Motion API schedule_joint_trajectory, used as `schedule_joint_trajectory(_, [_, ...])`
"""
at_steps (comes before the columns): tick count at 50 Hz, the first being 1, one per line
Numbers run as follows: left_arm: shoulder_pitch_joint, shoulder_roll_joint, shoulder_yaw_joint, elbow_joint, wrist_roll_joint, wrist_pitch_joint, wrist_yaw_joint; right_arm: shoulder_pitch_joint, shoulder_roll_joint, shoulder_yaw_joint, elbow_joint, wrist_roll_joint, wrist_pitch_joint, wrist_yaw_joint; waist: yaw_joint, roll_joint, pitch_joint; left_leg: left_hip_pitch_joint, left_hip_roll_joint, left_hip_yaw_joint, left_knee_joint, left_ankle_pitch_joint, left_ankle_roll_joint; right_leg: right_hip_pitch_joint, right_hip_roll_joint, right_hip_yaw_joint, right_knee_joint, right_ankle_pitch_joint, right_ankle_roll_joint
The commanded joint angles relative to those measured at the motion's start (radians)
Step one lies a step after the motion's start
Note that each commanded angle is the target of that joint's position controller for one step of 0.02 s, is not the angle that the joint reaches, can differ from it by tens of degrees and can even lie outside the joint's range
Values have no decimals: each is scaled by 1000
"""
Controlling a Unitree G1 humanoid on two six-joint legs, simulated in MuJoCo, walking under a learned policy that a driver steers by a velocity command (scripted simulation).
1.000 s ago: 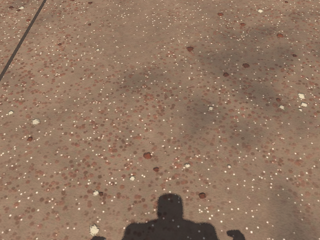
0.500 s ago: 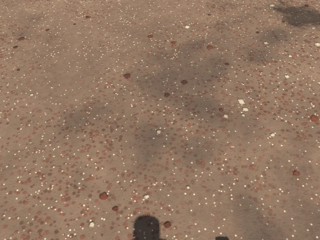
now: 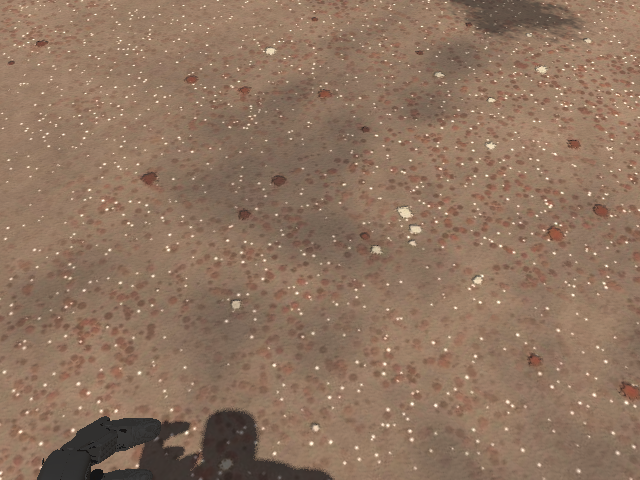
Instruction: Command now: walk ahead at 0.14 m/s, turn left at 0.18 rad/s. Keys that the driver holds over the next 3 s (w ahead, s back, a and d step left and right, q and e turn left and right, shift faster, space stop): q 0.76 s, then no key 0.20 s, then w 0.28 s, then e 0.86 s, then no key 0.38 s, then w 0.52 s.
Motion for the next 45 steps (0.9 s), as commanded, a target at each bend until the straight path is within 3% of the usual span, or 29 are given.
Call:
schedule_joint_trajectory(1, [310,218,68,-16,26,18,23,113,-55,11,-74,-7,-24,2,157,-257,-514,-467,-43,-82,632,-297,-27,841,-482,457,47,830,-314])
schedule_joint_trajectory(2, [283,179,60,-19,6,36,21,60,-163,-23,-69,19,-7,1,175,-152,-458,-503,-6,-111,731,-267,-37,730,-417,399,-8,603,-284])
schedule_joint_trajectory(3, [207,152,50,-17,-10,42,23,-15,-162,-29,-91,28,10,-5,151,-120,-320,-572,22,-70,744,-210,-42,618,-367,312,-52,431,-246])
schedule_joint_trajectory(4, [142,120,38,-11,-16,44,25,-40,-137,-28,-91,18,32,-16,124,-82,-229,-565,50,-52,709,-153,-56,482,-323,246,-106,287,-220])
schedule_joint_trajectory(5, [81,106,34,-7,-10,44,24,-36,-123,-31,-90,10,60,-29,90,-92,-166,-501,69,-46,670,-105,-69,337,-289,183,-161,167,-199])
schedule_joint_trajectory(6, [36,121,40,0,4,42,23,-14,-102,-30,-92,7,82,-38,62,-120,-129,-424,61,-17,659,-54,-80,214,-263,128,-209,96,-195])
schedule_joint_trajectory(9, [-13,126,47,18,12,32,31,-23,-87,-35,-127,-4,102,-46,46,-138,-105,-370,68,9,569,34,-78,128,-268,47,-257,-3,-211])
schedule_joint_trajectory(12, [-14,149,57,43,1,38,47,-110,-82,-31,-179,-10,102,-29,70,-115,-116,-351,92,14,431,113,-49,164,-297,20,-257,-41,-213])
schedule_joint_trajectory(15, [-8,177,65,65,-11,55,51,-144,-105,-38,-212,-6,105,-8,79,-104,-121,-316,88,36,343,119,-21,204,-328,12,-237,-74,-203])
schedule_joint_trajectory(18, [-22,187,69,86,-35,71,50,-116,-109,-49,-216,-8,104,8,48,-82,-116,-215,49,90,147,190,28,214,-311,-32,-144,-136,-140])
schedule_joint_trajectory(19, [8,162,64,103,-39,78,50,-92,-126,-59,-209,-14,102,6,47,-44,-108,-159,25,82,70,235,56,185,-273,-67,-65,-200,-89])
schedule_joint_trajectory(20, [61,120,56,122,-27,85,47,-74,-192,-78,-216,-18,98,-5,64,134,-74,-110,113,-89,-88,421,112,96,-181,-160,144,-321,1])
schedule_joint_trajectory(21, [39,92,45,74,8,87,47,-109,-307,-97,-263,-20,93,-22,93,402,-29,-59,346,-465,-179,591,285,-178,-9,-190,428,-627,106])
schedule_joint_trajectory(22, [-60,135,59,55,3,84,56,-83,-283,-89,-272,-53,70,-11,21,288,-79,-111,370,-514,-214,549,370,-204,16,-6,617,-675,92])
schedule_joint_trajectory(23, [-51,145,65,59,-17,86,58,-117,-260,-81,-273,-54,48,-6,52,223,-82,-111,327,-431,-209,502,332,-217,-3,40,670,-590,72])
schedule_joint_trajectory(24, [-15,149,72,82,-19,89,64,-176,-236,-78,-282,-31,38,-8,86,162,-82,-103,275,-364,-190,458,272,-222,-20,55,663,-496,63])
schedule_joint_trajectory(25, [-2,160,78,98,-9,91,71,-217,-199,-67,-292,-12,38,-13,98,144,-91,-95,250,-329,-178,460,234,-222,-28,61,648,-437,66])
schedule_joint_trajectory(26, [7,158,80,105,-4,89,72,-233,-182,-58,-300,-8,41,-20,108,151,-106,-108,229,-301,-169,523,225,-186,-20,58,664,-393,74])
schedule_joint_trajectory(28, [23,141,77,108,-13,83,67,-220,-170,-52,-311,-13,45,-29,111,140,-145,-79,205,-281,-155,599,230,-155,-1,60,656,-342,88])
schedule_joint_trajectory(33, [-22,112,62,98,-20,75,58,-189,-198,-67,-325,-6,60,-42,79,149,-140,-21,186,-326,-136,529,236,-126,16,80,402,-317,118])
schedule_joint_trajectory(36, [-23,120,61,98,-25,68,48,-200,-210,-73,-339,-9,70,-36,73,168,-123,-77,178,-377,-132,482,248,-46,31,85,302,-343,118])
schedule_joint_trajectory(40, [14,136,63,108,-31,54,33,-232,-199,-71,-355,-7,79,-24,75,181,-144,-79,173,-434,-91,568,246,48,37,80,194,-364,102])
schedule_joint_trajectory(43, [67,126,59,121,-26,42,16,-265,-176,-59,-359,5,87,-25,112,172,-156,-102,133,-428,-32,595,201,190,33,48,-40,-212,66])
schedule_joint_trajectory(44, [85,139,62,125,-16,40,14,-252,-160,-53,-355,6,87,-27,118,145,-153,-152,100,-410,-11,494,158,279,-5,69,-126,-80,41])
schedule_joint_trajectory(45, [92,196,70,113,4,41,18,-215,-116,-39,-355,-13,82,-27,91,3,-168,-243,21,-321,111,284,98,374,-166,219,-157,53,-16])
Next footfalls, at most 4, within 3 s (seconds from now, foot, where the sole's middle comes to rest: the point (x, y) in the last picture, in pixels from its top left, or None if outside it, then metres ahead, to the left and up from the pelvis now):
0.40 left None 0.09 0.13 -0.76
0.90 right None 0.18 -0.07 -0.76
1.24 left None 0.08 0.16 -0.76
1.66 right None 0.35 0.05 -0.76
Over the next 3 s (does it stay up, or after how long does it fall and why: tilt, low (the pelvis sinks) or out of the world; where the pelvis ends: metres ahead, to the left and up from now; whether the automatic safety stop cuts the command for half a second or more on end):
stays up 0.38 0.17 0.02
